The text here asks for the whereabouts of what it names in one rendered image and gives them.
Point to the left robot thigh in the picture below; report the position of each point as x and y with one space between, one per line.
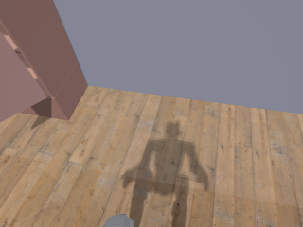
119 220

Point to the cupboard door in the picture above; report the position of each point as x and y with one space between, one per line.
18 88

